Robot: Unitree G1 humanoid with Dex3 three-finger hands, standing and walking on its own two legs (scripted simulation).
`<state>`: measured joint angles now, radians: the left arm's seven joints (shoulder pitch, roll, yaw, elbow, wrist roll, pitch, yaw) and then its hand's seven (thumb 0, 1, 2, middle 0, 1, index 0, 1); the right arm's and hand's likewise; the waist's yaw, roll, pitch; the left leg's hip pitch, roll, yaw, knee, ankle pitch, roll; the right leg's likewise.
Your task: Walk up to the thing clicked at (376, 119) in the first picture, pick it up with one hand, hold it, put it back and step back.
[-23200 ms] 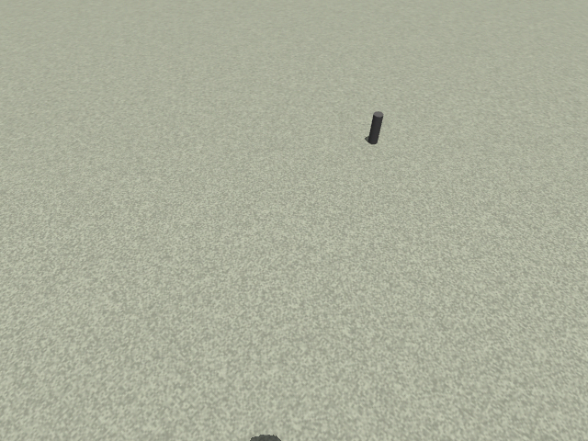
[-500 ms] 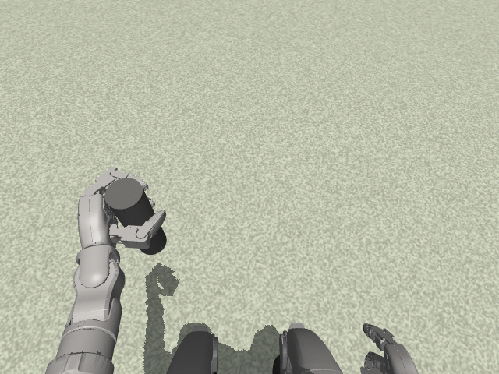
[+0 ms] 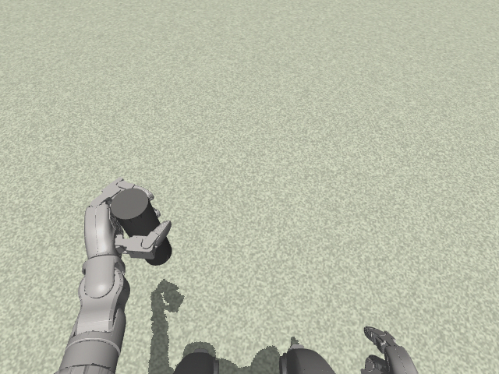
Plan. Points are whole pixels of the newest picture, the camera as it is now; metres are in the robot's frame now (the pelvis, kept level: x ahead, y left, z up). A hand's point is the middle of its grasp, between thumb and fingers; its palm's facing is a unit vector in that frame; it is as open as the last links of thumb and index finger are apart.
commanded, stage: lift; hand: left
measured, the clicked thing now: (145, 231) +0.34 +0.18 +0.00
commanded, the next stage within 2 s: hold in 0.10 s
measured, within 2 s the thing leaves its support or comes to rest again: neither
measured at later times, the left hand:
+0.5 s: hand (140, 217) +0.34 +0.17 +0.05, palm faces +0.22 -0.98 -0.03, open 8.1 cm
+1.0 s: hand (141, 222) +0.32 +0.17 +0.06, palm faces +0.21 -0.98 -0.03, open 8.1 cm
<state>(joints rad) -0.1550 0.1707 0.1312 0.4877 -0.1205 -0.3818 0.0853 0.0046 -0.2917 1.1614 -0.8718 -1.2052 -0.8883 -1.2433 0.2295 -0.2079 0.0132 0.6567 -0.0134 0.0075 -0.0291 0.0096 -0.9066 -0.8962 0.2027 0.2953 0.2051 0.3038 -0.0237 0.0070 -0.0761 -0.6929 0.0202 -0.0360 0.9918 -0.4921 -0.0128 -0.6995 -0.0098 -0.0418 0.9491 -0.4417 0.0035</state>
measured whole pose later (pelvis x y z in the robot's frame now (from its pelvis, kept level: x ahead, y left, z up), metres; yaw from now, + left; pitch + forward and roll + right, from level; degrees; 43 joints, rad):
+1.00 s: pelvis +0.00 +0.00 +0.02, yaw +0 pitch +6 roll -1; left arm -0.10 0.15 0.11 0.44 -0.11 -0.35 0.11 0.00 -0.29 1.16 -0.88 -1.20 -0.89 -1.24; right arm 0.22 -0.20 0.01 0.66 -0.01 0.01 -0.02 0.01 -0.91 -0.90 0.20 0.30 0.21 0.30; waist -0.02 0.01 -0.04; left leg -0.54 0.02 -0.03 0.87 -0.44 -0.01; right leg -0.55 -0.01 -0.03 0.83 -0.39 0.01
